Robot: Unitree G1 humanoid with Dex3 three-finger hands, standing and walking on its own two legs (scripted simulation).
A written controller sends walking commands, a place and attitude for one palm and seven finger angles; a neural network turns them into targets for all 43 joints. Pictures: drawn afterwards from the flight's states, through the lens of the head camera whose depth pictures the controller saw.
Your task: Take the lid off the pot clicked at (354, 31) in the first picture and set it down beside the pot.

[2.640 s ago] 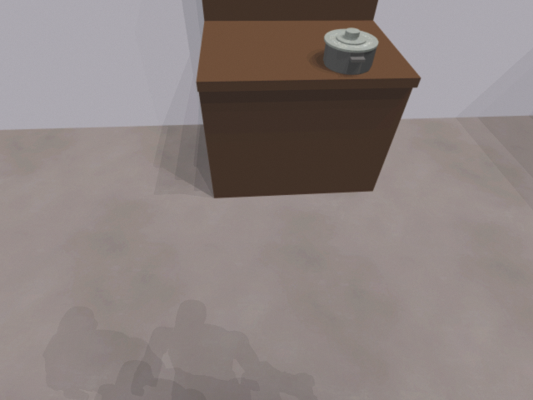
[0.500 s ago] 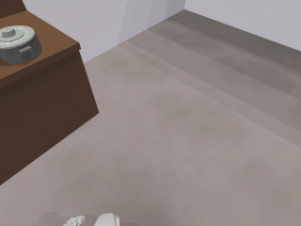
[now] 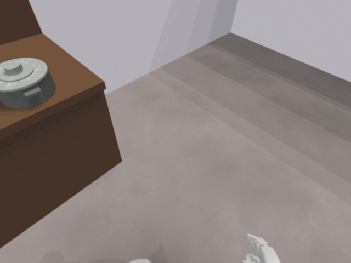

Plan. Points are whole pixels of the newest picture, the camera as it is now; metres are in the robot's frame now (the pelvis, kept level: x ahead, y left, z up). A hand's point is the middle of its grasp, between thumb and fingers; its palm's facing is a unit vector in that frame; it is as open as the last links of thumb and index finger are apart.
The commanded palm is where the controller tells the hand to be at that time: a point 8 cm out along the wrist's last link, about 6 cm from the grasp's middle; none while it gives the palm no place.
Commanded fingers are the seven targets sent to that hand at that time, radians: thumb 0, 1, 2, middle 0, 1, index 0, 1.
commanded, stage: walk to a spot facing it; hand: left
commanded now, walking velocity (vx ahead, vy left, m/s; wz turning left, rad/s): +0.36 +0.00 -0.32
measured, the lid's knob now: (13, 67) +0.64 +0.68 +0.03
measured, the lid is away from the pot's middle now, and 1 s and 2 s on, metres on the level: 0.00 0.00 0.00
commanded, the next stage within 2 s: turn to face it in 0.40 s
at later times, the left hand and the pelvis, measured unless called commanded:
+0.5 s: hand (154, 178) +0.38 +0.12 -0.15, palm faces -0.25 -0.93 -0.26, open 7.4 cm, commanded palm none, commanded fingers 0.00 0.90 0.90 -0.20 -0.30 -0.20 -0.30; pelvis +0.21 -0.05 +0.00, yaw -13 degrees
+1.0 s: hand (156, 179) +0.39 +0.12 -0.18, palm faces +0.07 -0.98 -0.18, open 7.3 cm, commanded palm none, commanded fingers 0.00 0.90 0.90 -0.20 -0.30 -0.20 -0.30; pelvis +0.32 -0.07 +0.00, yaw +1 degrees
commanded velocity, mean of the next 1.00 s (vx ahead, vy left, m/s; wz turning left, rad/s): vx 0.14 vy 0.00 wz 0.13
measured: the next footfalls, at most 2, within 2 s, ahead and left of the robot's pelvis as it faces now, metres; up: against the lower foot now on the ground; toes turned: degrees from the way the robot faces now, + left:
right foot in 0.50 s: +0.35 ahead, -0.17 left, +0.00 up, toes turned -20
left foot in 0.98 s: +0.40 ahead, +0.03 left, +0.00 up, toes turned +9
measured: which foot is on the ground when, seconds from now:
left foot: down 0.00-0.50, up 0.52-0.96, down 0.98-1.00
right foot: up 0.00-0.48, down 0.50-0.98, up 1.00-1.00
